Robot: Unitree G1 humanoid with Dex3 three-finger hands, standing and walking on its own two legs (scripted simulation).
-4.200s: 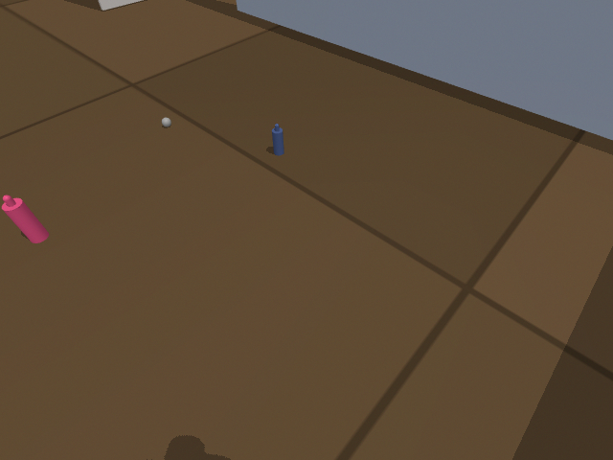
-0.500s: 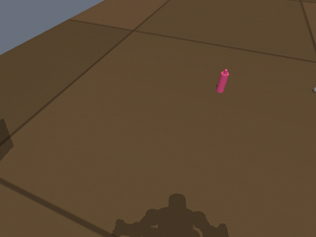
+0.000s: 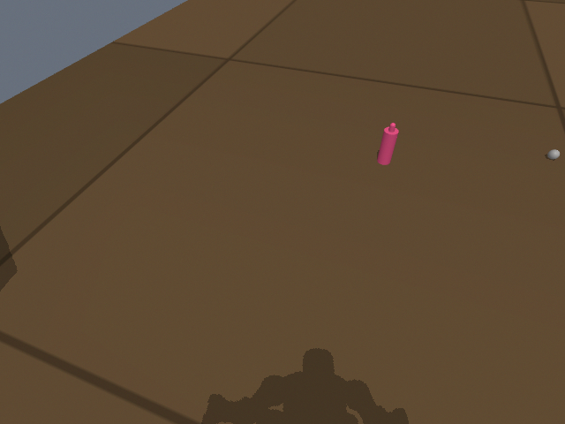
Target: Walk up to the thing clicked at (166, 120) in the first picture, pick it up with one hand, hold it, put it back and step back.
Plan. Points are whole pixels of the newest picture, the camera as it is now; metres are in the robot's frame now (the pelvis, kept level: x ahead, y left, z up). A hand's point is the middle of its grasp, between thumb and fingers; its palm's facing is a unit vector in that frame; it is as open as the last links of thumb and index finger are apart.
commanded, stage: stand
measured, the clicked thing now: (553, 154) +1.72 -1.46 -0.75
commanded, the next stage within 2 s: none
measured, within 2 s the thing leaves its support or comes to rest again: neither
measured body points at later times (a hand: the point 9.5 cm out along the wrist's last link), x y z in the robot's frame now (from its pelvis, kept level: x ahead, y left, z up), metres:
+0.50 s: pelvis +0.01 +0.00 +0.00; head +0.02 +0.00 +0.45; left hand +0.09 +0.30 -0.13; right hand +0.07 -0.30 -0.14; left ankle +0.01 +0.14 -0.75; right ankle +0.03 -0.11 -0.75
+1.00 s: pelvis +0.02 +0.00 +0.00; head +0.04 +0.00 +0.45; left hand +0.10 +0.30 -0.13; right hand +0.10 -0.30 -0.14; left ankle +0.01 +0.14 -0.75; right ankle +0.03 -0.11 -0.75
